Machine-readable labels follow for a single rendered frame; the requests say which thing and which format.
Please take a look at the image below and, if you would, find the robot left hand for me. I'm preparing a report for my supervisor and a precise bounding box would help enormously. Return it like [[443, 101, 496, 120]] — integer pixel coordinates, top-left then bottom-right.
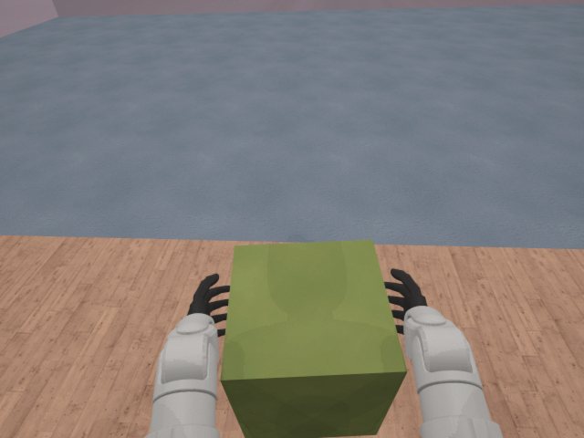
[[187, 274, 230, 337]]

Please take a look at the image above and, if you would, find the robot right forearm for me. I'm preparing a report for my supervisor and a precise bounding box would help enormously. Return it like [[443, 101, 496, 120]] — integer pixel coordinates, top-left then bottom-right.
[[403, 306, 503, 438]]

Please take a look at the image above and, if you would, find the robot right hand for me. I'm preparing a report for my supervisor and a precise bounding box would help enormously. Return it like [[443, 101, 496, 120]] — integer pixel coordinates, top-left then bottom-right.
[[384, 268, 428, 335]]

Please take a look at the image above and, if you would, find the robot left forearm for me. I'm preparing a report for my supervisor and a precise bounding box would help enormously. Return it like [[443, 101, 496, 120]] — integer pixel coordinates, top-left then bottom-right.
[[143, 313, 220, 438]]

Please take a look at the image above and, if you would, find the carton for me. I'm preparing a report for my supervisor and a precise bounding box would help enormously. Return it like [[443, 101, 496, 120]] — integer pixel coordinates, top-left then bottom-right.
[[220, 240, 408, 438]]

